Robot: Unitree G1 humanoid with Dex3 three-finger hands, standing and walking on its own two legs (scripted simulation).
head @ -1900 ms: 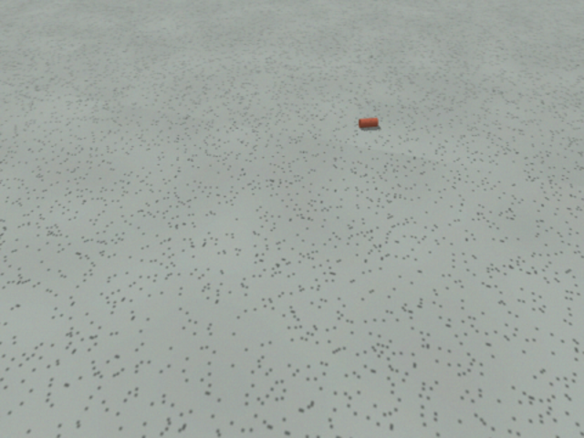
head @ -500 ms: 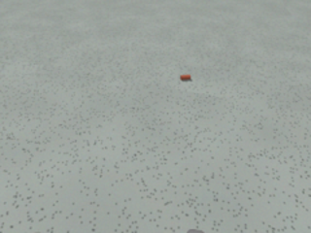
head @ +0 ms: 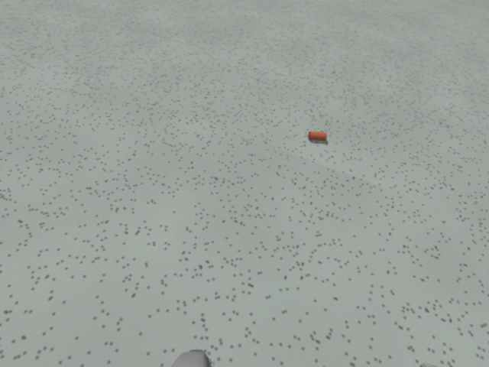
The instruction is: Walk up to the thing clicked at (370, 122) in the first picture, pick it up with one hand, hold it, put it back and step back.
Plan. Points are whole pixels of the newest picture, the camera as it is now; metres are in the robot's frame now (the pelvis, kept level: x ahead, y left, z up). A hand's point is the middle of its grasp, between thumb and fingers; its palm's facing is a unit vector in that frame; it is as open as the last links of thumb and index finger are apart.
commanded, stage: walk up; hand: left
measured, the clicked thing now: (317, 136) +1.58 -0.40 -0.73
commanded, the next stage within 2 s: none
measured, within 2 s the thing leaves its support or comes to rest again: neither
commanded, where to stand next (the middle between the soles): +1.25 -0.69 m, yaw +4 degrees
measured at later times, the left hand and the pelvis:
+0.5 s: hand (193, 221) +0.43 +0.16 -0.11, palm faces -0.04 -0.92 -0.39, open 7.4 cm; pelvis +0.27 -0.12 -0.02, yaw -1 degrees
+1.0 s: hand (238, 207) +0.53 +0.06 -0.17, palm faces -0.05 -0.97 -0.25, open 7.4 cm; pelvis +0.52 -0.19 -0.01, yaw -2 degrees
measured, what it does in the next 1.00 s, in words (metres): walks ahead: left foot, then right foot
